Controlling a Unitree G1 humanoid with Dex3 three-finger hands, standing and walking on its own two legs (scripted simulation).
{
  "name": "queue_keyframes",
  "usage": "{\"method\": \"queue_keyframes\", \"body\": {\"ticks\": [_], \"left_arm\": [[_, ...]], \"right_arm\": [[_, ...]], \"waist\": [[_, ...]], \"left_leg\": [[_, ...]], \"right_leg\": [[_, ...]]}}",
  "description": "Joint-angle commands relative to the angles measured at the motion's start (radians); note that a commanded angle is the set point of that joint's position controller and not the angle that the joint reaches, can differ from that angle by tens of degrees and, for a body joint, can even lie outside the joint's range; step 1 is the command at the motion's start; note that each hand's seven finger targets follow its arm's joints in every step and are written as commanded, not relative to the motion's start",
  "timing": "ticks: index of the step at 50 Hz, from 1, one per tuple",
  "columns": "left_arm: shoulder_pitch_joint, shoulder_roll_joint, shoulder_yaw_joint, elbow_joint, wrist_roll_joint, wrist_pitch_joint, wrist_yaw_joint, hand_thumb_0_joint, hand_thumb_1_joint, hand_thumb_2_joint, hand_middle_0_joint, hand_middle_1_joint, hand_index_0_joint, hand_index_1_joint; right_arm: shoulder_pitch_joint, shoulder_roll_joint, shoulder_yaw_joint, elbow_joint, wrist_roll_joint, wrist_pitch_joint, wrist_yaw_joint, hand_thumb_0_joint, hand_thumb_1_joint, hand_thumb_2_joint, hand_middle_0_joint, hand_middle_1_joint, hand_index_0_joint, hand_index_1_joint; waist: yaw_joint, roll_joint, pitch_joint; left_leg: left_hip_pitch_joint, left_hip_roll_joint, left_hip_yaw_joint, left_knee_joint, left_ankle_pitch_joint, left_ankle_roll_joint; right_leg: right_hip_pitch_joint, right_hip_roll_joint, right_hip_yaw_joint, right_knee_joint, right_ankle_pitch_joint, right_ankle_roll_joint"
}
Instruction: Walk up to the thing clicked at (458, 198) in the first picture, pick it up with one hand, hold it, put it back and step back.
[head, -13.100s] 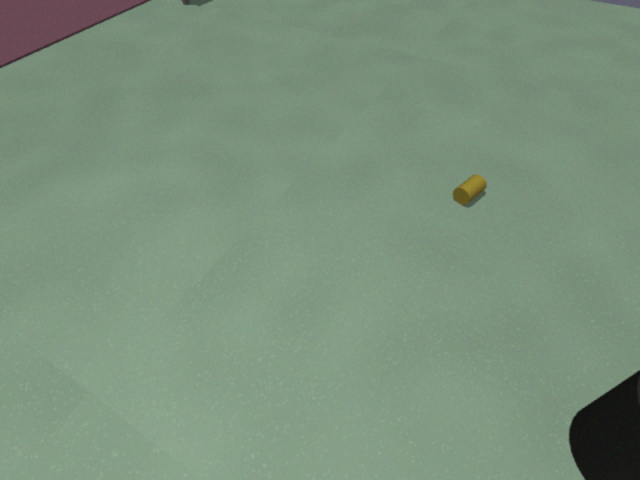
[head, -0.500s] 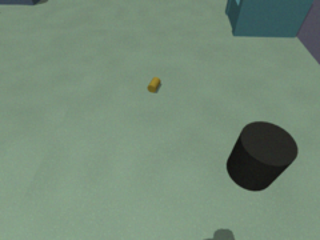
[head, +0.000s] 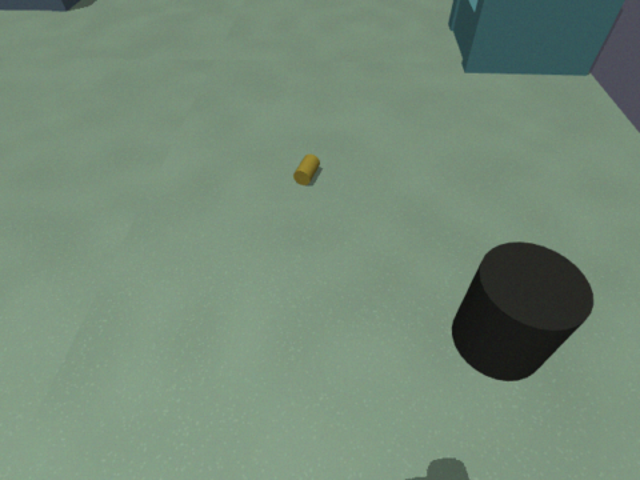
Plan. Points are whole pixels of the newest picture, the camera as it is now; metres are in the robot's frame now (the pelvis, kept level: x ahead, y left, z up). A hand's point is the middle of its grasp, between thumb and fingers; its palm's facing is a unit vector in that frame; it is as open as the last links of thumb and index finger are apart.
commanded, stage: stand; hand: left
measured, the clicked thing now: (306, 169) +1.57 +0.07 -0.74
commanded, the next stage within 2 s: walk up in 0.50 s
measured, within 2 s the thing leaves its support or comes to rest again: neither
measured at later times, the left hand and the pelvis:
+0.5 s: hand out of the picture +0.07 +0.26 -0.16, palm faces -0.03 -0.94 -0.34, open 7.4 cm; pelvis +0.00 +0.00 +0.00, yaw +0 degrees
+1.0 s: hand out of the picture +0.15 +0.34 -0.16, palm faces +0.32 -0.92 -0.23, open 7.4 cm; pelvis +0.12 +0.05 -0.01, yaw +22 degrees
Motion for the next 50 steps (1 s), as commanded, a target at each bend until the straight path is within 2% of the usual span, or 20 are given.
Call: {"method": "queue_keyframes", "body": {"ticks": [1,12,24,25,26,27,28,29,31,33,35,37,38,39,40,41,42,44,46,50], "left_arm": [[-0.033,0.216,0.041,-0.057,-0.001,-0.017,0.018,0.0,0.9,0.9,-0.2,-0.3,-0.2,-0.3],[-0.033,0.22,0.039,-0.06,-0.001,-0.022,0.019,0.0,0.9,0.9,-0.2,-0.3,-0.2,-0.3],[-0.026,0.216,0.039,-0.057,0.001,-0.016,0.017,0.0,0.9,0.9,-0.2,-0.3,-0.2,-0.3],[-0.093,0.368,0.162,-0.182,0.036,-0.021,-0.026,0.0,0.9,0.9,-0.2,-0.3,-0.2,-0.3],[-0.09,0.371,0.168,-0.194,0.049,-0.017,-0.041,0.0,0.9,0.9,-0.2,-0.3,-0.2,-0.3],[-0.049,0.365,0.174,-0.201,0.05,-0.016,-0.049,0.0,0.9,0.9,-0.2,-0.3,-0.2,-0.3],[0.045,0.375,0.179,-0.196,0.041,-0.015,-0.053,0.0,0.9,0.9,-0.2,-0.3,-0.2,-0.3],[0.011,0.386,0.188,-0.216,0.033,-0.018,-0.05,0.0,0.9,0.9,-0.2,-0.3,-0.2,-0.3],[-0.08,0.37,0.2,-0.267,0.041,-0.01,-0.065,0.0,0.9,0.9,-0.2,-0.3,-0.2,-0.3],[-0.131,0.341,0.195,-0.303,0.054,-0.014,-0.071,0.0,0.9,0.9,-0.2,-0.3,-0.2,-0.3],[-0.246,0.337,0.196,-0.341,0.061,-0.007,-0.088,0.0,0.9,0.9,-0.2,-0.3,-0.2,-0.3],[-0.269,0.313,0.19,-0.371,0.057,0.007,-0.095,0.0,0.9,0.9,-0.2,-0.3,-0.2,-0.3],[-0.252,0.243,0.171,-0.383,0.059,0.017,-0.101,0.0,0.9,0.9,-0.2,-0.3,-0.2,-0.3],[-0.257,0.164,0.145,-0.418,0.055,0.025,-0.108,0.0,0.9,0.9,-0.2,-0.3,-0.2,-0.3],[-0.271,0.169,0.13,-0.44,0.052,0.028,-0.116,0.0,0.9,0.9,-0.2,-0.3,-0.2,-0.3],[-0.216,0.242,0.136,-0.425,0.047,0.037,-0.124,0.0,0.9,0.9,-0.2,-0.3,-0.2,-0.3],[-0.138,0.285,0.137,-0.413,0.045,0.036,-0.13,0.0,0.9,0.9,-0.2,-0.3,-0.2,-0.3],[-0.051,0.32,0.148,-0.346,0.026,0.044,-0.135,0.0,0.9,0.9,-0.2,-0.3,-0.2,-0.3],[-0.041,0.329,0.152,-0.333,0.027,0.049,-0.13,0.0,0.9,0.9,-0.2,-0.3,-0.2,-0.3],[-0.075,0.32,0.144,-0.384,0.042,0.051,-0.137,0.0,0.9,0.9,-0.2,-0.3,-0.2,-0.3]], "right_arm": [[-0.027,-0.209,-0.044,-0.058,0.004,-0.022,-0.019,0.0,-0.9,-0.9,0.2,0.3,0.2,0.3],[-0.029,-0.21,-0.044,-0.055,0.005,-0.022,-0.018,0.0,-0.9,-0.9,0.2,0.3,0.2,0.3],[-0.03,-0.209,-0.044,-0.052,0.003,-0.023,-0.017,0.0,-0.9,-0.9,0.2,0.3,0.2,0.3],[0.067,-0.368,-0.127,-0.107,0.018,-0.037,0.001,0.0,-0.9,-0.9,0.2,0.3,0.2,0.3],[0.006,-0.369,-0.127,-0.129,0.005,-0.04,0.008,0.0,-0.9,-0.9,0.2,0.3,0.2,0.3],[-0.038,-0.349,-0.117,-0.158,-0.008,-0.038,0.01,0.0,-0.9,-0.9,0.2,0.3,0.2,0.3],[-0.134,-0.305,-0.112,-0.212,-0.011,-0.045,0.016,0.0,-0.9,-0.9,0.2,0.3,0.2,0.3],[-0.126,-0.274,-0.12,-0.226,-0.014,-0.049,0.015,0.0,-0.9,-0.9,0.2,0.3,0.2,0.3],[-0.048,-0.325,-0.14,-0.215,-0.01,-0.054,0.028,0.0,-0.9,-0.9,0.2,0.3,0.2,0.3],[0.03,-0.317,-0.144,-0.201,-0.004,-0.056,0.048,0.0,-0.9,-0.9,0.2,0.3,0.2,0.3],[0.173,-0.307,-0.155,-0.173,0.0,-0.049,0.054,0.0,-0.9,-0.9,0.2,0.3,0.2,0.3],[0.356,-0.311,-0.174,-0.119,0.0,-0.052,0.033,0.0,-0.9,-0.9,0.2,0.3,0.2,0.3],[0.48,-0.355,-0.197,-0.079,-0.01,-0.056,0.01,0.0,-0.9,-0.9,0.2,0.3,0.2,0.3],[0.527,-0.439,-0.214,-0.094,-0.025,-0.054,-0.013,0.0,-0.9,-0.9,0.2,0.3,0.2,0.3],[0.433,-0.469,-0.212,-0.149,-0.028,-0.055,-0.027,0.0,-0.9,-0.9,0.2,0.3,0.2,0.3],[0.273,-0.493,-0.201,-0.2,-0.007,-0.062,-0.03,0.0,-0.9,-0.9,0.2,0.3,0.2,0.3],[0.155,-0.504,-0.187,-0.238,0.013,-0.072,-0.035,0.0,-0.9,-0.9,0.2,0.3,0.2,0.3],[0.077,-0.449,-0.162,-0.26,0.007,-0.092,-0.044,0.0,-0.9,-0.9,0.2,0.3,0.2,0.3],[0.119,-0.41,-0.149,-0.252,0.007,-0.11,-0.048,0.0,-0.9,-0.9,0.2,0.3,0.2,0.3],[0.195,-0.413,-0.147,-0.229,0.016,-0.131,-0.051,0.0,-0.9,-0.9,0.2,0.3,0.2,0.3]], "waist": [[0.001,-0.003,-0.063],[-0.001,-0.009,-0.084],[0.002,-0.006,-0.065],[0.031,-0.094,-0.106],[0.057,-0.076,-0.011],[0.085,-0.086,0.011],[0.148,-0.181,-0.015],[0.145,-0.317,-0.036],[0.103,-0.197,-0.032],[0.065,-0.175,-0.046],[-0.009,-0.221,-0.038],[-0.101,-0.067,-0.081],[-0.164,0.156,-0.108],[-0.185,0.359,-0.039],[-0.127,0.307,0.014],[-0.033,0.134,0.067],[0.033,0.114,0.083],[0.087,0.064,0.054],[0.062,0.061,0.018],[0.03,0.046,-0.005]], "left_leg": [[-0.022,0.093,-0.058,-0.051,0.144,0.047],[-0.003,0.096,-0.055,-0.037,0.185,0.047],[-0.021,0.091,-0.058,-0.062,0.127,0.048],[-0.271,0.086,-0.23,-0.014,-0.336,0.108],[-0.464,0.061,-0.21,-0.008,-0.393,0.079],[-0.579,0.008,-0.094,0.043,-0.327,0.04],[-0.683,-0.065,0.077,0.233,-0.185,-0.001],[-0.692,0.0,0.099,0.469,-0.208,0.029],[-0.561,0.075,0.088,0.494,-0.274,0.018],[-0.464,0.09,0.081,0.453,-0.24,0.042],[-0.282,0.078,0.164,0.363,-0.157,0.044],[0.059,-0.001,0.199,0.191,-0.053,0.053],[0.266,-0.014,0.099,0.123,-0.116,0.091],[0.307,0.139,-0.259,-0.031,-0.455,0.136],[0.175,0.305,-0.653,-0.198,-0.716,0.176],[-0.061,0.372,-0.784,-0.335,-0.816,0.214],[-0.15,0.39,-0.79,-0.375,-0.855,0.263],[-0.176,0.311,-0.497,-0.264,-0.613,0.235],[-0.166,0.225,-0.351,-0.201,-0.469,0.204],[-0.045,0.186,-0.302,-0.171,-0.355,0.205]], "right_leg": [[0.008,-0.105,0.08,-0.06,0.106,-0.036],[0.021,-0.108,0.079,-0.054,0.164,-0.032],[0.004,-0.102,0.076,-0.059,0.094,-0.037],[0.148,-0.073,0.012,0.088,-0.426,-0.078],[0.173,-0.109,0.065,0.083,-0.541,-0.1],[0.242,-0.167,0.083,-0.006,-0.6,-0.122],[0.34,-0.297,0.176,-0.158,-0.65,-0.17],[0.285,-0.436,0.273,-0.22,-0.562,-0.221],[0.176,-0.444,0.242,-0.21,-0.471,-0.258],[0.134,-0.377,0.107,-0.171,-0.489,-0.218],[0.013,-0.306,-0.048,-0.11,-0.482,-0.172],[-0.204,-0.19,-0.172,0.175,-0.463,-0.138],[-0.37,-0.098,-0.221,0.53,-0.363,-0.114],[-0.66,0.009,-0.158,0.816,-0.426,-0.082],[-0.757,0.03,-0.002,0.934,-0.387,-0.061],[-0.641,-0.027,0.125,0.914,-0.286,-0.066],[-0.57,-0.064,0.162,0.916,-0.305,-0.061],[-0.485,-0.108,0.174,0.831,-0.229,-0.029],[-0.448,-0.113,0.16,0.746,-0.136,-0.009],[-0.561,-0.086,0.152,0.676,-0.029,0.021]]}}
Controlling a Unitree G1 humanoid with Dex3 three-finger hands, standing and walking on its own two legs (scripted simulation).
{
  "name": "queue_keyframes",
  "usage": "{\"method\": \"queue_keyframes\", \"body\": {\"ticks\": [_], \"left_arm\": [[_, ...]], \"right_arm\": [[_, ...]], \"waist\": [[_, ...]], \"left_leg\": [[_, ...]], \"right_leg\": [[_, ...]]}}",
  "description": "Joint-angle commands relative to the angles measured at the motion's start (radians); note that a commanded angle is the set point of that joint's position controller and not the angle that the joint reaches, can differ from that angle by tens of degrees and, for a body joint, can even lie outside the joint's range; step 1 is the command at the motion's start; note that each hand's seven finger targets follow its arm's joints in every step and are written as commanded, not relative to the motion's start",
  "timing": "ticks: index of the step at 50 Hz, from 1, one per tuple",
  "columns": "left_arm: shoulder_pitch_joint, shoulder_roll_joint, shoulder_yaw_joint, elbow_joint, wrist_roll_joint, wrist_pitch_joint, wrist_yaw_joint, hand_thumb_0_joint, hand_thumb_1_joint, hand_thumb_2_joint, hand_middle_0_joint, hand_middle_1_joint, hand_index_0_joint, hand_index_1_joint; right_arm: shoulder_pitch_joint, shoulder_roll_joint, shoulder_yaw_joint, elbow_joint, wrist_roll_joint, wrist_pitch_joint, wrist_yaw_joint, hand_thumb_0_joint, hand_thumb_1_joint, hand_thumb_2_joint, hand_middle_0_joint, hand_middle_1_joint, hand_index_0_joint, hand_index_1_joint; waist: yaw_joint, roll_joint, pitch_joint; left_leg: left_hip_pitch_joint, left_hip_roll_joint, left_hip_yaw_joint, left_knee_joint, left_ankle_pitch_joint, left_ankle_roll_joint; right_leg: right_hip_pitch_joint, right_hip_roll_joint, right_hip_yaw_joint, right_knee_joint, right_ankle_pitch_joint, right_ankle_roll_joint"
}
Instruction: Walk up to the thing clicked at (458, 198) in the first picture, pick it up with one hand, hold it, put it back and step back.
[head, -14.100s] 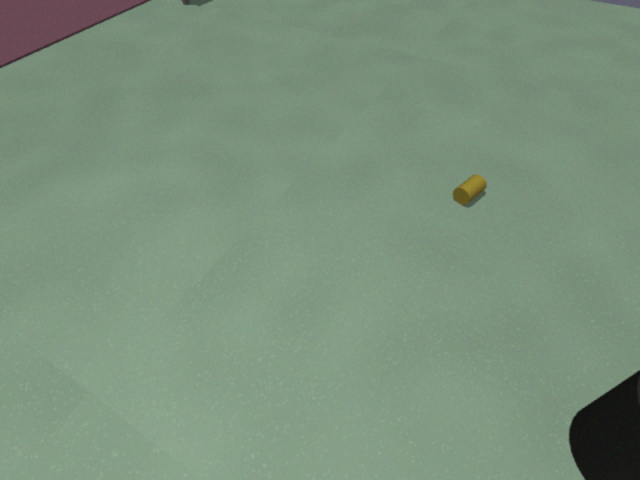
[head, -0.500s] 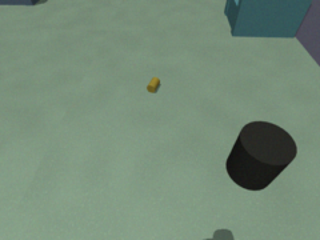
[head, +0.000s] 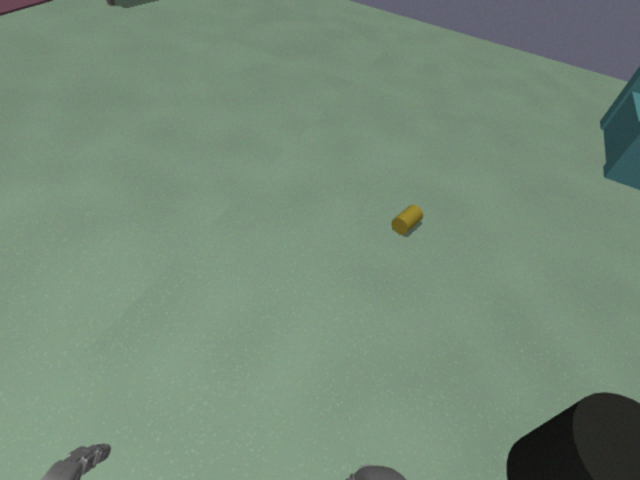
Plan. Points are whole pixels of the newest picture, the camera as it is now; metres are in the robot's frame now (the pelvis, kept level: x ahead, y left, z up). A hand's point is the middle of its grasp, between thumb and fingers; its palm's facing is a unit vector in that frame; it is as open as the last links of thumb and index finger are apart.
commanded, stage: walk up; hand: left
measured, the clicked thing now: (407, 219) +1.35 -0.52 -0.73
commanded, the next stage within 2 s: none
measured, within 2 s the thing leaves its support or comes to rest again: neither
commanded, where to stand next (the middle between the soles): +1.25 -1.00 m, yaw +47 degrees
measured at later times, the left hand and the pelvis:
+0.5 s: hand (242, 407) +0.26 +0.11 -0.12, palm faces +0.29 -0.88 -0.37, open 7.4 cm; pelvis +0.27 -0.18 +0.00, yaw +16 degrees
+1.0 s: hand (320, 281) +0.52 -0.02 -0.16, palm faces +0.32 -0.89 -0.31, open 7.4 cm; pelvis +0.50 -0.33 -0.03, yaw +25 degrees
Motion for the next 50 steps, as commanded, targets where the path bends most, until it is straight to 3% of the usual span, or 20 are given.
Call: {"method": "queue_keyframes", "body": {"ticks": [1,10,12,14,15,16,17,18,20,22,25,29,33,34,36,37,40,43,47,50], "left_arm": [[-0.075,0.204,0.059,-0.124,0.007,-0.017,0.008,0.0,0.9,0.9,-0.2,-0.3,-0.2,-0.3],[-0.202,0.165,0.061,-0.157,0.007,-0.035,0.003,0.0,0.9,0.9,-0.2,-0.3,-0.2,-0.3],[-0.179,0.162,0.068,-0.157,0.002,-0.045,0.005,0.0,0.9,0.9,-0.2,-0.3,-0.2,-0.3],[0.053,0.186,0.096,-0.088,-0.001,-0.065,0.019,0.0,0.9,0.9,-0.2,-0.3,-0.2,-0.3],[0.251,0.274,0.129,-0.032,0.012,-0.079,0.037,0.0,0.9,0.9,-0.2,-0.3,-0.2,-0.3],[0.329,0.384,0.15,-0.003,0.02,-0.081,0.055,0.0,0.9,0.9,-0.2,-0.3,-0.2,-0.3],[0.176,0.418,0.139,-0.038,0.01,-0.082,0.073,0.0,0.9,0.9,-0.2,-0.3,-0.2,-0.3],[0.089,0.395,0.137,-0.077,-0.005,-0.077,0.081,0.0,0.9,0.9,-0.2,-0.3,-0.2,-0.3],[0.066,0.268,0.101,-0.093,-0.005,-0.082,0.088,0.0,0.9,0.9,-0.2,-0.3,-0.2,-0.3],[0.06,0.187,0.07,-0.077,-0.002,-0.084,0.091,0.0,0.9,0.9,-0.2,-0.3,-0.2,-0.3],[0.092,0.143,0.055,-0.112,-0.001,-0.088,0.088,0.0,0.9,0.9,-0.2,-0.3,-0.2,-0.3],[0.067,0.135,0.051,-0.183,0.019,-0.073,0.076,0.0,0.9,0.9,-0.2,-0.3,-0.2,-0.3],[0.085,0.141,0.051,-0.24,0.012,-0.054,0.081,0.0,0.9,0.9,-0.2,-0.3,-0.2,-0.3],[0.104,0.113,0.041,-0.261,0.014,-0.057,0.089,0.0,0.9,0.9,-0.2,-0.3,-0.2,-0.3],[0.207,0.117,0.05,-0.277,0.024,-0.036,0.094,0.0,0.9,0.9,-0.2,-0.3,-0.2,-0.3],[0.2,0.236,0.072,-0.274,0.018,-0.017,0.092,0.0,0.9,0.9,-0.2,-0.3,-0.2,-0.3],[0.09,0.229,0.081,-0.264,0.003,-0.016,0.081,0.0,0.9,0.9,-0.2,-0.3,-0.2,-0.3],[0.157,0.182,0.082,-0.245,0.004,0.004,0.049,0.0,0.9,0.9,-0.2,-0.3,-0.2,-0.3],[0.103,0.154,0.083,-0.253,0.001,0.007,0.023,0.0,0.9,0.9,-0.2,-0.3,-0.2,-0.3],[0.19,0.156,0.097,-0.216,0.001,0.008,0.033,0.0,0.9,0.9,-0.2,-0.3,-0.2,-0.3]], "right_arm": [[-0.034,-0.341,-0.084,-0.087,0.015,-0.055,-0.034,0.0,-0.9,-0.9,0.2,0.3,0.2,0.3],[0.034,-0.352,-0.107,-0.127,-0.009,-0.051,-0.046,0.0,-0.9,-0.9,0.2,0.3,0.2,0.3],[0.0,-0.348,-0.101,-0.148,-0.018,-0.046,-0.055,0.0,-0.9,-0.9,0.2,0.3,0.2,0.3],[-0.087,-0.328,-0.087,-0.171,-0.013,-0.034,-0.059,0.0,-0.9,-0.9,0.2,0.3,0.2,0.3],[-0.06,-0.24,-0.055,-0.179,-0.013,-0.033,-0.063,0.0,-0.9,-0.9,0.2,0.3,0.2,0.3],[-0.038,-0.136,-0.016,-0.215,0.0,-0.037,-0.064,0.0,-0.9,-0.9,0.2,0.3,0.2,0.3],[0.033,-0.214,-0.039,-0.192,-0.005,-0.027,-0.085,0.0,-0.9,-0.9,0.2,0.3,0.2,0.3],[0.012,-0.255,-0.046,-0.147,-0.012,-0.024,-0.093,0.0,-0.9,-0.9,0.2,0.3,0.2,0.3],[-0.054,-0.26,-0.05,-0.111,0.022,-0.024,-0.07,0.0,-0.9,-0.9,0.2,0.3,0.2,0.3],[0.028,-0.221,-0.044,-0.088,0.025,-0.015,-0.053,0.0,-0.9,-0.9,0.2,0.3,0.2,0.3],[0.017,-0.194,-0.035,-0.099,0.013,-0.007,-0.042,0.0,-0.9,-0.9,0.2,0.3,0.2,0.3],[-0.028,-0.179,-0.032,-0.154,0.025,-0.006,-0.036,0.0,-0.9,-0.9,0.2,0.3,0.2,0.3],[0.243,-0.207,-0.067,-0.101,0.025,-0.002,-0.073,0.0,-0.9,-0.9,0.2,0.3,0.2,0.3],[0.334,-0.258,-0.087,-0.088,0.018,-0.001,-0.09,0.0,-0.9,-0.9,0.2,0.3,0.2,0.3],[0.319,-0.368,-0.127,-0.159,0.013,-0.001,-0.125,0.0,-0.9,-0.9,0.2,0.3,0.2,0.3],[0.216,-0.39,-0.13,-0.196,0.051,-0.006,-0.139,0.0,-0.9,-0.9,0.2,0.3,0.2,0.3],[0.044,-0.29,-0.074,-0.209,0.027,-0.024,-0.142,0.0,-0.9,-0.9,0.2,0.3,0.2,0.3],[-0.011,-0.328,-0.072,-0.185,0.009,-0.044,-0.11,0.0,-0.9,-0.9,0.2,0.3,0.2,0.3],[0.0,-0.386,-0.094,-0.167,-0.026,-0.053,-0.086,0.0,-0.9,-0.9,0.2,0.3,0.2,0.3],[-0.072,-0.408,-0.101,-0.165,-0.031,-0.041,-0.076,0.0,-0.9,-0.9,0.2,0.3,0.2,0.3]], "waist": [[0.026,0.211,0.011],[-0.033,0.295,0.022],[-0.003,0.32,-0.013],[0.142,0.269,-0.105],[0.232,0.053,-0.209],[0.252,-0.328,-0.195],[0.155,-0.313,-0.196],[0.124,-0.216,-0.151],[0.096,-0.028,-0.069],[0.053,-0.046,-0.016],[0.064,-0.04,0.016],[0.073,-0.02,0.034],[-0.042,0.09,-0.108],[-0.093,0.159,-0.147],[-0.081,0.234,-0.245],[-0.068,0.159,-0.247],[-0.013,0.045,-0.074],[0.04,0.215,0.004],[0.005,0.359,0.021],[0.061,0.416,-0.042]], "left_leg": [[0.005,0.232,-0.338,-0.288,-0.307,0.148],[0.051,0.227,-0.274,-0.117,-0.007,0.196],[0.016,0.236,-0.272,-0.017,0.184,0.184],[-0.155,0.198,-0.188,0.26,0.291,0.113],[-0.319,0.109,-0.115,0.596,0.191,0.064],[-0.675,-0.064,0.02,0.84,-0.345,0.027],[-0.738,-0.022,0.028,1.0,-0.365,0.017],[-0.68,0.064,-0.018,1.004,-0.296,0.026],[-0.59,0.098,-0.072,0.877,-0.124,0.049],[-0.468,0.113,-0.037,0.712,-0.081,0.048],[-0.458,0.065,0.032,0.566,-0.006,0.024],[-0.308,0.053,0.149,0.266,0.153,0.02],[0.149,0.006,0.147,0.139,0.237,0.066],[0.3,0.075,0.031,0.112,0.203,0.125],[0.426,0.544,-0.744,-0.031,-0.045,0.355],[0.403,0.627,-0.88,-0.118,-0.177,0.404],[-0.045,0.421,-0.43,-0.067,0.046,0.289],[-0.291,0.269,-0.194,-0.061,-0.141,0.207],[-0.323,0.21,-0.142,-0.073,-0.314,0.182],[-0.434,0.219,-0.132,-0.015,-0.285,0.155]], "right_leg": [[-0.148,-0.042,0.07,-0.057,0.099,0.037],[-0.141,-0.085,0.044,-0.34,0.087,0.028],[-0.027,-0.061,0.003,-0.387,-0.011,0.008],[0.343,-0.023,-0.031,-0.514,0.017,-0.033],[0.585,-0.037,0.04,-0.56,-0.066,-0.041],[0.728,-0.277,0.388,-0.749,-0.237,-0.015],[0.712,-0.382,0.69,-0.888,-0.253,-0.093],[0.583,-0.4,0.671,-0.888,-0.263,-0.119],[0.436,-0.241,0.239,-0.772,-0.019,-0.082],[0.337,-0.151,0.008,-0.698,0.263,-0.065],[0.366,-0.117,-0.105,-0.696,0.5,-0.1],[0.302,-0.113,-0.158,-0.715,0.424,-0.085],[0.162,-0.08,-0.193,-0.314,0.617,-0.037],[0.036,-0.046,-0.186,-0.125,0.555,0.003],[-0.311,0.083,-0.023,0.413,-0.302,0.091],[-0.347,0.027,0.134,0.516,-0.25,0.082],[-0.173,-0.05,0.131,0.383,-0.129,0.053],[-0.025,-0.071,0.082,0.166,-0.076,0.016],[0.019,-0.049,-0.008,-0.162,-0.097,-0.001],[0.24,-0.018,-0.089,-0.249,-0.011,-0.006]]}}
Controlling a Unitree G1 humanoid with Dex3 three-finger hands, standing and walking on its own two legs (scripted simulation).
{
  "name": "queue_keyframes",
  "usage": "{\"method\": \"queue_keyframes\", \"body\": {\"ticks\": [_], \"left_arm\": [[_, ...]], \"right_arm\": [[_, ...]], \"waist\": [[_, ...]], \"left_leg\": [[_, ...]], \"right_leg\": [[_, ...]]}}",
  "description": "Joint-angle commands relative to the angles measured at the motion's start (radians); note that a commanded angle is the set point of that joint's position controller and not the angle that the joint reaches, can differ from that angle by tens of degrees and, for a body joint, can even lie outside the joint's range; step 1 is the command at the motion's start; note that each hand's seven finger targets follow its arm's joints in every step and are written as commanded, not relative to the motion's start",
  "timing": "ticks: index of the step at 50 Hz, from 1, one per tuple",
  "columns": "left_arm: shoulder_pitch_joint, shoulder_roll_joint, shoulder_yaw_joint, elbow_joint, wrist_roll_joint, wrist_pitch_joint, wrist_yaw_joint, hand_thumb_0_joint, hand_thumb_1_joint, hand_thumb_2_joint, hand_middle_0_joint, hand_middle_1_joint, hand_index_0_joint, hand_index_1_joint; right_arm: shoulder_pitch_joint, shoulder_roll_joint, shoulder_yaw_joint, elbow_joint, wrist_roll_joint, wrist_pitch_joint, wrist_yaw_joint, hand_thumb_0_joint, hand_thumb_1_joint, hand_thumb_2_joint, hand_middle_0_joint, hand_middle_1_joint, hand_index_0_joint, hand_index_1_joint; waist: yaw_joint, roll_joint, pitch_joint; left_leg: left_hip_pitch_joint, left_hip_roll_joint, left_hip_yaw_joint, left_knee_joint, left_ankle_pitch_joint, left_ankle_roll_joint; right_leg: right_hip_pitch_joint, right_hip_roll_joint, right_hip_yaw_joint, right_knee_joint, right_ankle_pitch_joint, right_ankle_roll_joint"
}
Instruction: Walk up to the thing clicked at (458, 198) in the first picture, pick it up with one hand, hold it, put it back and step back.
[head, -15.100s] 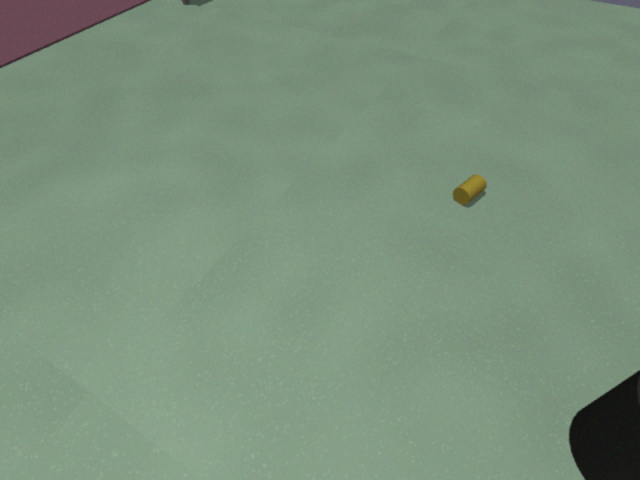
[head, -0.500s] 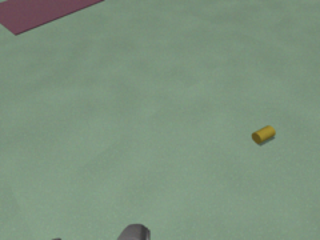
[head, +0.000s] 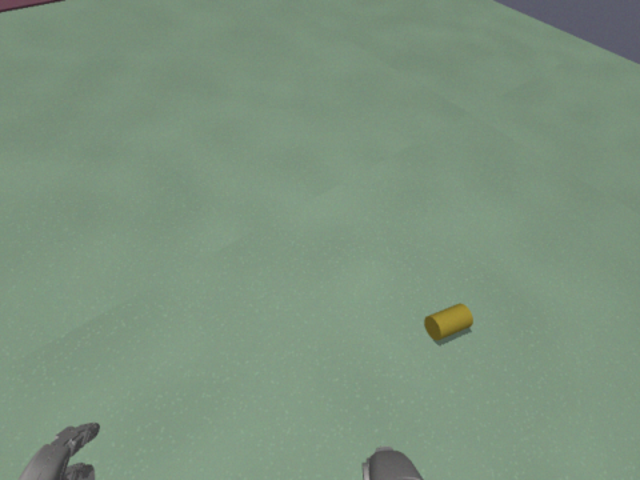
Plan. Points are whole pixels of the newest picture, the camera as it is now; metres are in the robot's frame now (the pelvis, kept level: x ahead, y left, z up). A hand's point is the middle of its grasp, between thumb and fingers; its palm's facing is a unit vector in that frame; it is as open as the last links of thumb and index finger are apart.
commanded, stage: walk up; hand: left
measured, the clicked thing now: (448, 321) +0.68 -0.53 -0.70
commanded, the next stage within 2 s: none
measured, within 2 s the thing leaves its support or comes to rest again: neither
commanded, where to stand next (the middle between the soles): +0.39 -0.93 m, yaw +22 degrees
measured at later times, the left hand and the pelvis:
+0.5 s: hand out of the picture +0.10 +0.06 -0.15, palm faces +0.13 -0.94 -0.30, open 7.4 cm; pelvis +0.11 -0.21 +0.01, yaw +10 degrees
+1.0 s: hand (461, 463) +0.17 -0.20 -0.12, palm faces +0.23 -0.89 -0.39, open 7.4 cm; pelvis +0.20 -0.48 +0.01, yaw +16 degrees
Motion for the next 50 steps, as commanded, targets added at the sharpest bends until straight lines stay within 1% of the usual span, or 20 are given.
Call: {"method": "queue_keyframes", "body": {"ticks": [1,3,4,5,6,9,13,17,19,20,22,26,32,37,40,41,42,43,46,50], "left_arm": [[0.204,0.131,0.075,0.0,0.0,-0.007,0.02,0.0,0.9,0.9,-0.2,-0.3,-0.2,-0.3],[0.426,0.216,0.112,0.075,0.023,-0.017,0.043,0.0,0.9,0.9,-0.2,-0.3,-0.2,-0.3],[0.366,0.319,0.12,0.035,0.035,-0.032,0.055,0.0,0.9,0.9,-0.2,-0.3,-0.2,-0.3],[0.127,0.374,0.121,-0.037,0.014,-0.045,0.073,0.0,0.9,0.9,-0.2,-0.3,-0.2,-0.3],[0.037,0.359,0.13,-0.062,-0.01,-0.045,0.077,0.0,0.9,0.9,-0.2,-0.3,-0.2,-0.3],[0.005,0.215,0.082,-0.025,0.002,-0.049,0.083,0.0,0.9,0.9,-0.2,-0.3,-0.2,-0.3],[0.034,0.141,0.047,-0.032,0.012,-0.052,0.075,0.0,0.9,0.9,-0.2,-0.3,-0.2,-0.3],[-0.021,0.13,0.022,-0.079,0.015,-0.033,0.069,0.0,0.9,0.9,-0.2,-0.3,-0.2,-0.3],[0.019,0.067,-0.001,-0.109,0.002,-0.032,0.069,0.0,0.9,0.9,-0.2,-0.3,-0.2,-0.3],[0.079,0.043,-0.003,-0.107,0.006,-0.025,0.07,0.0,0.9,0.9,-0.2,-0.3,-0.2,-0.3],[0.153,0.202,0.037,-0.068,0.022,0.004,0.079,0.0,0.9,0.9,-0.2,-0.3,-0.2,-0.3],[0.117,0.207,0.062,-0.023,0.026,0.006,0.066,0.0,0.9,0.9,-0.2,-0.3,-0.2,-0.3],[0.1,0.172,0.059,-0.022,0.013,0.019,0.04,0.0,0.9,0.9,-0.2,-0.3,-0.2,-0.3],[0.124,0.185,0.073,-0.015,-0.002,0.02,0.034,0.0,0.9,0.9,-0.2,-0.3,-0.2,-0.3],[0.367,0.2,0.097,0.085,0.012,0.008,0.051,0.0,0.9,0.9,-0.2,-0.3,-0.2,-0.3],[0.421,0.274,0.106,0.084,0.036,-0.005,0.063,0.0,0.9,0.9,-0.2,-0.3,-0.2,-0.3],[0.185,0.349,0.098,0.006,0.035,-0.018,0.075,0.0,0.9,0.9,-0.2,-0.3,-0.2,-0.3],[0.009,0.396,0.1,-0.042,0.01,-0.024,0.085,0.0,0.9,0.9,-0.2,-0.3,-0.2,-0.3],[0.008,0.253,0.066,-0.009,0.019,-0.027,0.096,0.0,0.9,0.9,-0.2,-0.3,-0.2,-0.3],[0.062,0.161,0.035,-0.002,0.022,-0.032,0.096,0.0,0.9,0.9,-0.2,-0.3,-0.2,-0.3]], "right_arm": [[-0.166,-0.374,-0.122,-0.081,-0.009,-0.014,-0.024,0.0,-0.9,-0.9,0.2,0.3,0.2,0.3],[-0.171,-0.226,-0.082,-0.082,-0.007,0.009,-0.04,0.0,-0.9,-0.9,0.2,0.3,0.2,0.3],[-0.129,-0.136,-0.055,-0.096,0.009,0.012,-0.049,0.0,-0.9,-0.9,0.2,0.3,0.2,0.3],[-0.094,-0.188,-0.079,-0.088,0.002,0.017,-0.071,0.0,-0.9,-0.9,0.2,0.3,0.2,0.3],[-0.094,-0.25,-0.094,-0.058,0.002,0.015,-0.071,0.0,-0.9,-0.9,0.2,0.3,0.2,0.3],[0.003,-0.24,-0.085,0.044,0.042,0.003,-0.054,0.0,-0.9,-0.9,0.2,0.3,0.2,0.3],[0.039,-0.205,-0.073,0.045,0.034,-0.004,-0.038,0.0,-0.9,-0.9,0.2,0.3,0.2,0.3],[0.159,-0.196,-0.071,0.043,0.046,-0.013,-0.044,0.0,-0.9,-0.9,0.2,0.3,0.2,0.3],[0.279,-0.291,-0.11,0.054,0.029,-0.013,-0.067,0.0,-0.9,-0.9,0.2,0.3,0.2,0.3],[0.255,-0.37,-0.132,0.012,0.012,-0.009,-0.079,0.0,-0.9,-0.9,0.2,0.3,0.2,0.3],[0.101,-0.39,-0.134,-0.057,0.045,0.001,-0.086,0.0,-0.9,-0.9,0.2,0.3,0.2,0.3],[0.023,-0.295,-0.098,-0.066,0.031,-0.009,-0.066,0.0,-0.9,-0.9,0.2,0.3,0.2,0.3],[0.002,-0.377,-0.122,-0.063,0.01,-0.015,-0.045,0.0,-0.9,-0.9,0.2,0.3,0.2,0.3],[-0.086,-0.429,-0.14,-0.082,-0.009,0.001,-0.042,0.0,-0.9,-0.9,0.2,0.3,0.2,0.3],[-0.181,-0.326,-0.11,-0.077,-0.01,0.027,-0.051,0.0,-0.9,-0.9,0.2,0.3,0.2,0.3],[-0.172,-0.211,-0.069,-0.082,0.011,0.037,-0.056,0.0,-0.9,-0.9,0.2,0.3,0.2,0.3],[-0.095,-0.185,-0.075,-0.081,0.024,0.042,-0.076,0.0,-0.9,-0.9,0.2,0.3,0.2,0.3],[-0.084,-0.241,-0.102,-0.054,0.015,0.044,-0.089,0.0,-0.9,-0.9,0.2,0.3,0.2,0.3],[0.007,-0.28,-0.09,0.067,0.058,0.04,-0.077,0.0,-0.9,-0.9,0.2,0.3,0.2,0.3],[0.035,-0.237,-0.062,0.078,0.051,0.03,-0.064,0.0,-0.9,-0.9,0.2,0.3,0.2,0.3]], "waist": [[0.154,0.368,-0.103],[0.296,-0.002,-0.163],[0.259,-0.255,-0.098],[0.125,-0.23,-0.067],[0.084,-0.154,-0.022],[0.04,-0.082,0.015],[0.061,-0.071,0.01],[0.006,-0.005,-0.084],[-0.06,0.241,-0.177],[-0.032,0.365,-0.217],[0.009,0.167,-0.168],[0.033,0.154,-0.033],[0.019,0.331,0.015],[0.051,0.439,-0.044],[0.224,0.141,-0.12],[0.288,-0.182,-0.042],[0.139,-0.224,-0.003],[0.063,-0.186,0.016],[0.034,-0.082,0.012],[0.068,-0.103,-0.003]], "left_leg": [[-0.273,0.046,-0.051,-0.182,-0.169,0.159],[-0.454,-0.108,0.094,0.332,-0.234,0.091],[-0.645,-0.229,0.082,0.607,-0.362,0.044],[-0.584,-0.13,0.016,0.656,-0.271,0.035],[-0.515,-0.054,0.003,0.617,-0.202,0.039],[-0.368,-0.061,0.024,0.442,-0.115,0.047],[-0.24,-0.104,0.122,0.198,-0.1,0.056],[0.111,-0.126,0.151,-0.091,0.183,0.079],[0.433,0.02,-0.108,-0.281,0.203,0.088],[0.544,0.275,-0.579,-0.346,0.087,0.149],[0.36,0.398,-0.684,-0.396,-0.075,0.279],[0.031,0.19,-0.308,-0.348,-0.088,0.214],[-0.087,0.098,-0.194,-0.313,-0.257,0.211],[-0.178,0.118,-0.204,-0.258,-0.279,0.214],[-0.373,-0.038,0.034,0.173,-0.26,0.107],[-0.563,-0.185,0.095,0.526,-0.34,0.056],[-0.547,-0.207,-0.012,0.642,-0.298,0.04],[-0.473,-0.127,-0.035,0.67,-0.237,0.044],[-0.394,-0.098,-0.039,0.551,-0.132,0.05],[-0.317,-0.14,0.039,0.323,-0.134,0.055]], "right_leg": [[0.376,0.109,-0.218,-0.204,0.111,0.0],[0.595,0.102,-0.15,-0.398,0.016,-0.007],[0.507,-0.146,0.322,-0.626,-0.132,-0.072],[0.412,-0.24,0.58,-0.762,-0.234,-0.184],[0.31,-0.256,0.562,-0.781,-0.367,-0.225],[0.277,-0.066,0.081,-0.519,0.033,-0.216],[0.299,-0.056,0.015,-0.513,0.241,-0.296],[0.209,-0.048,-0.061,-0.387,0.369,-0.241],[0.001,0.073,-0.16,-0.047,0.212,-0.127],[-0.206,0.161,-0.123,0.12,-0.131,-0.049],[-0.205,0.102,0.0,0.322,-0.144,-0.002],[-0.049,0.059,0.002,0.268,-0.031,-0.006],[-0.045,0.06,-0.068,0.15,0.001,0.017],[0.082,0.062,-0.125,0.037,-0.083,0.017],[0.423,0.138,-0.186,-0.321,-0.017,0.0],[0.358,-0.005,0.104,-0.53,-0.206,-0.014],[0.207,-0.137,0.467,-0.745,-0.25,-0.107],[0.129,-0.216,0.597,-0.835,-0.401,-0.171],[0.24,-0.042,0.185,-0.567,-0.036,-0.116],[0.386,-0.007,0.07,-0.481,0.34,-0.196]]}}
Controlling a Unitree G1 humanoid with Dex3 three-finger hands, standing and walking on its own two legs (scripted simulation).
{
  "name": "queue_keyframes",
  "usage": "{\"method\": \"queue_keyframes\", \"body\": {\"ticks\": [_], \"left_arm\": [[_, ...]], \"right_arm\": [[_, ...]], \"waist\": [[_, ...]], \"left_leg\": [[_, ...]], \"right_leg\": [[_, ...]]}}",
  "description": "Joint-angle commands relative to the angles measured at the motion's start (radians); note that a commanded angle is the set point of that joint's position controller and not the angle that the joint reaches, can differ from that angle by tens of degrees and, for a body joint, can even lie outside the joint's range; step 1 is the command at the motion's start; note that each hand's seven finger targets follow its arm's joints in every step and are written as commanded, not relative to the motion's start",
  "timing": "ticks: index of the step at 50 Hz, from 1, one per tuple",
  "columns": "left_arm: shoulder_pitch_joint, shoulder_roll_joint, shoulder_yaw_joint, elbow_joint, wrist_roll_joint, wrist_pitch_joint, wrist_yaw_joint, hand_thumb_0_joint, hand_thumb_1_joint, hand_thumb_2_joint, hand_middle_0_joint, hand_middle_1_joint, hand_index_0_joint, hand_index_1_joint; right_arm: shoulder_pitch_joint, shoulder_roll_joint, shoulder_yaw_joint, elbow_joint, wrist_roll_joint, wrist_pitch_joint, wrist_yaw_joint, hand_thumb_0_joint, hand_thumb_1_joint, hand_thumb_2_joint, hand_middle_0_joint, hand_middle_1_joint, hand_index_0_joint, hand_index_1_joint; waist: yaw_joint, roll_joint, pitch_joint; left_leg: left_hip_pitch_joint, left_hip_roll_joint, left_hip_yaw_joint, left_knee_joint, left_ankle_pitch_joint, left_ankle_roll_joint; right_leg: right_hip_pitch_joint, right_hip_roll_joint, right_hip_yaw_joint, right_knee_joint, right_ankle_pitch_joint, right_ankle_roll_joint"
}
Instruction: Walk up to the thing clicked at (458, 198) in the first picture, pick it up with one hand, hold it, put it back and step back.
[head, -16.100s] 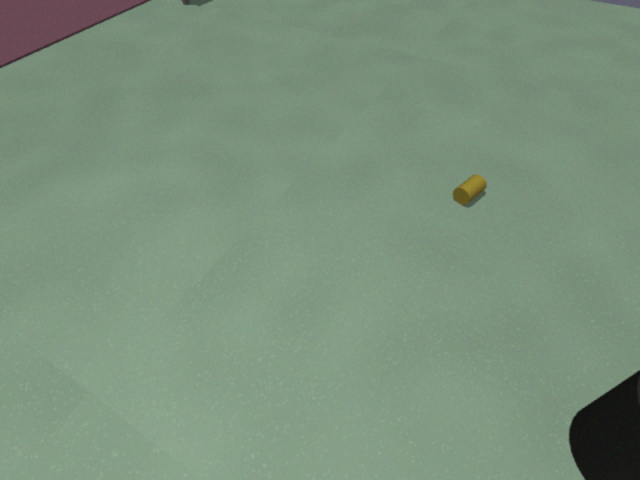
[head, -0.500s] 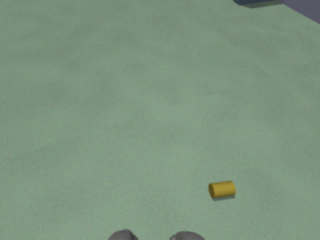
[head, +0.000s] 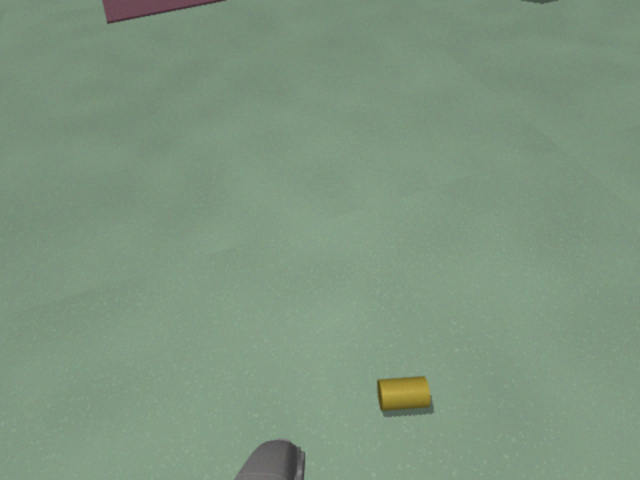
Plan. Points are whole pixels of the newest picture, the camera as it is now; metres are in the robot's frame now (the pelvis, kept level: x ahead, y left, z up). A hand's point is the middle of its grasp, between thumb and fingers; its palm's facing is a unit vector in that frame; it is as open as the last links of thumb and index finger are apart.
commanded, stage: walk up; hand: left
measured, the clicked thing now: (402, 393) +0.45 -0.18 -0.71
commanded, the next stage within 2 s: none
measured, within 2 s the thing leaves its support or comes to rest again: neither
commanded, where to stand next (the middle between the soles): +0.06 -0.48 m, yaw +6 degrees
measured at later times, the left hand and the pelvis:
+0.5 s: hand out of the picture +0.13 +0.07 -0.15, palm faces -0.08 -0.92 -0.39, open 7.4 cm; pelvis -0.01 -0.23 -0.03, yaw +0 degrees
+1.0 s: hand out of the picture +0.05 -0.17 -0.17, palm faces -0.07 -0.95 -0.31, open 7.4 cm; pelvis -0.04 -0.44 -0.01, yaw +2 degrees
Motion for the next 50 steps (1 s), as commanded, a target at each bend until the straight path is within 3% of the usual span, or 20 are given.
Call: {"method": "queue_keyframes", "body": {"ticks": [1,5,8,9,11,12,16,22,27,28,29,31,34,38,41,42,43,45,48,50], "left_arm": [[-0.041,0.239,0.077,-0.106,0.003,-0.033,0.034,0.0,0.9,0.9,-0.2,-0.3,-0.2,-0.3],[-0.05,0.223,0.063,-0.15,0.008,-0.033,0.039,0.0,0.9,0.9,-0.2,-0.3,-0.2,-0.3],[-0.163,0.213,0.045,-0.21,0.003,-0.026,0.033,0.0,0.9,0.9,-0.2,-0.3,-0.2,-0.3],[-0.151,0.189,0.033,-0.227,-0.001,-0.031,0.034,0.0,0.9,0.9,-0.2,-0.3,-0.2,-0.3],[-0.02,0.215,0.051,-0.2,0.004,-0.011,0.036,0.0,0.9,0.9,-0.2,-0.3,-0.2,-0.3],[-0.011,0.298,0.074,-0.186,0.011,0.002,0.039,0.0,0.9,0.9,-0.2,-0.3,-0.2,-0.3],[-0.096,0.296,0.1,-0.164,-0.009,0.003,0.02,0.0,0.9,0.9,-0.2,-0.3,-0.2,-0.3],[-0.106,0.236,0.08,-0.176,-0.024,0.008,-0.021,0.0,0.9,0.9,-0.2,-0.3,-0.2,-0.3],[0.169,0.268,0.12,-0.053,-0.003,0.015,-0.009,0.0,0.9,0.9,-0.2,-0.3,-0.2,-0.3],[0.226,0.334,0.131,-0.054,0.017,0.007,-0.001,0.0,0.9,0.9,-0.2,-0.3,-0.2,-0.3],[0.035,0.429,0.129,-0.123,0.01,-0.004,0.009,0.0,0.9,0.9,-0.2,-0.3,-0.2,-0.3],[-0.18,0.415,0.128,-0.183,-0.008,-0.009,0.024,0.0,0.9,0.9,-0.2,-0.3,-0.2,-0.3],[-0.182,0.337,0.101,-0.154,0.017,-0.005,0.03,0.0,0.9,0.9,-0.2,-0.3,-0.2,-0.3],[-0.114,0.256,0.068,-0.166,0.019,-0.005,0.026,0.0,0.9,0.9,-0.2,-0.3,-0.2,-0.3],[-0.177,0.221,0.044,-0.193,-0.005,0.004,0.028,0.0,0.9,0.9,-0.2,-0.3,-0.2,-0.3],[-0.157,0.171,0.028,-0.206,-0.014,0.0,0.03,0.0,0.9,0.9,-0.2,-0.3,-0.2,-0.3],[-0.117,0.131,0.021,-0.209,-0.014,-0.001,0.032,0.0,0.9,0.9,-0.2,-0.3,-0.2,-0.3],[-0.036,0.268,0.06,-0.166,0.004,0.022,0.044,0.0,0.9,0.9,-0.2,-0.3,-0.2,-0.3],[-0.087,0.273,0.091,-0.142,-0.005,0.015,0.033,0.0,0.9,0.9,-0.2,-0.3,-0.2,-0.3],[-0.067,0.267,0.096,-0.127,-0.015,0.018,0.025,0.0,0.9,0.9,-0.2,-0.3,-0.2,-0.3]], "right_arm": [[0.125,-0.184,-0.037,-0.019,0.003,-0.022,-0.014,0.0,-0.9,-0.9,0.2,0.3,0.2,0.3],[0.146,-0.163,-0.034,-0.052,0.01,-0.029,-0.01,0.0,-0.9,-0.9,0.2,0.3,0.2,0.3],[0.29,-0.162,-0.053,-0.033,0.012,-0.028,-0.014,0.0,-0.9,-0.9,0.2,0.3,0.2,0.3],[0.34,-0.201,-0.072,-0.037,0.003,-0.027,-0.023,0.0,-0.9,-0.9,0.2,0.3,0.2,0.3],[0.256,-0.309,-0.113,-0.135,-0.016,-0.023,-0.044,0.0,-0.9,-0.9,0.2,0.3,0.2,0.3],[0.185,-0.335,-0.12,-0.149,0.008,-0.029,-0.052,0.0,-0.9,-0.9,0.2,0.3,0.2,0.3],[0.099,-0.239,-0.091,-0.173,-0.007,-0.036,-0.042,0.0,-0.9,-0.9,0.2,0.3,0.2,0.3],[0.078,-0.342,-0.119,-0.159,-0.048,-0.047,-0.017,0.0,-0.9,-0.9,0.2,0.3,0.2,0.3],[-0.037,-0.275,-0.096,-0.151,-0.059,-0.014,-0.01,0.0,-0.9,-0.9,0.2,0.3,0.2,0.3],[-0.03,-0.176,-0.06,-0.163,-0.045,-0.001,-0.011,0.0,-0.9,-0.9,0.2,0.3,0.2,0.3],[-0.075,-0.162,-0.068,-0.197,-0.029,0.005,-0.028,0.0,-0.9,-0.9,0.2,0.3,0.2,0.3],[-0.028,-0.232,-0.092,-0.124,-0.016,0.002,-0.032,0.0,-0.9,-0.9,0.2,0.3,0.2,0.3],[0.152,-0.213,-0.076,-0.019,0.015,-0.003,-0.022,0.0,-0.9,-0.9,0.2,0.3,0.2,0.3],[0.168,-0.181,-0.063,-0.03,0.001,-0.025,-0.007,0.0,-0.9,-0.9,0.2,0.3,0.2,0.3],[0.304,-0.163,-0.066,-0.001,-0.01,-0.04,-0.015,0.0,-0.9,-0.9,0.2,0.3,0.2,0.3],[0.315,-0.219,-0.085,-0.016,-0.033,-0.046,-0.021,0.0,-0.9,-0.9,0.2,0.3,0.2,0.3],[0.273,-0.302,-0.108,-0.051,-0.049,-0.045,-0.034,0.0,-0.9,-0.9,0.2,0.3,0.2,0.3],[0.166,-0.361,-0.127,-0.106,-0.019,-0.042,-0.034,0.0,-0.9,-0.9,0.2,0.3,0.2,0.3],[0.107,-0.244,-0.099,-0.121,-0.025,-0.041,-0.033,0.0,-0.9,-0.9,0.2,0.3,0.2,0.3],[0.084,-0.241,-0.099,-0.131,-0.026,-0.043,-0.015,0.0,-0.9,-0.9,0.2,0.3,0.2,0.3]], "waist": [[-0.006,-0.244,-0.001],[-0.006,-0.178,-0.077],[-0.106,-0.076,-0.107],[-0.135,0.022,-0.136],[-0.1,0.101,-0.172],[-0.083,0.047,-0.145],[-0.063,-0.047,-0.021],[-0.066,0.196,-0.035],[0.116,0.008,-0.121],[0.167,-0.29,-0.064],[0.085,-0.416,-0.018],[-0.033,-0.222,0.031],[-0.051,-0.301,-0.022],[-0.012,-0.277,-0.075],[-0.098,-0.149,-0.123],[-0.119,-0.015,-0.141],[-0.087,0.181,-0.108],[-0.07,0.069,-0.103],[-0.031,0.018,-0.016],[-0.038,0.093,-0.014]], "left_leg": [[-0.081,-0.008,-0.002,-0.19,0.019,0.007],[0.081,0.003,0.022,-0.371,0.1,0.021],[0.433,0.017,0.039,-0.613,0.368,0.034],[0.578,0.084,-0.067,-0.686,0.416,0.073],[0.633,0.531,-0.703,-0.772,0.383,0.307],[0.533,0.618,-0.729,-0.769,0.426,0.368],[0.217,0.351,-0.299,-0.693,0.355,0.234],[0.204,0.278,-0.142,-0.665,0.192,0.185],[-0.102,0.13,0.07,-0.289,-0.064,0.046],[-0.29,0.041,0.147,0.015,-0.169,0.005],[-0.293,-0.028,0.006,0.14,-0.214,-0.01],[-0.13,0.061,-0.047,0.118,-0.086,-0.019],[-0.075,0.084,0.019,0.002,-0.021,-0.013],[0.11,0.023,0.064,-0.307,-0.037,0.009],[0.429,0.02,0.034,-0.661,0.282,0.021],[0.57,0.129,-0.147,-0.705,0.316,0.038],[0.652,0.385,-0.546,-0.745,0.432,0.116],[0.466,0.581,-0.662,-0.78,0.403,0.285],[0.314,0.33,-0.302,-0.707,0.396,0.18],[0.248,0.312,-0.253,-0.721,0.267,0.185]], "right_leg": [[0.227,-0.174,0.284,-0.292,0.383,-0.146],[0.25,-0.221,0.279,-0.247,0.635,-0.14],[-0.004,-0.16,0.167,-0.108,0.531,-0.042],[-0.116,-0.105,0.118,0.055,0.469,0.023],[-0.395,0.019,0.21,0.537,-0.205,0.136],[-0.375,-0.042,0.321,0.685,-0.244,0.132],[-0.251,0.005,0.337,0.644,-0.056,0.071],[-0.193,-0.059,0.153,0.28,-0.122,0.064],[0.222,0.024,0.039,-0.075,-0.016,0.038],[0.177,-0.103,0.296,-0.232,-0.138,-0.007],[-0.011,-0.236,0.742,-0.505,-0.181,-0.091],[-0.12,-0.264,0.742,-0.523,-0.295,-0.139],[0.013,-0.154,0.394,-0.254,-0.026,-0.164],[0.058,-0.151,0.366,-0.213,0.259,-0.221],[-0.065,-0.107,0.269,-0.021,0.385,-0.152],[-0.208,-0.056,0.245,0.117,0.285,-0.077],[-0.445,0.058,0.201,0.305,-0.11,0.01],[-0.378,0.004,0.314,0.561,-0.234,0.031],[-0.314,0.028,0.362,0.604,-0.069,0.031],[-0.272,0.05,0.315,0.64,-0.025,0.045]]}}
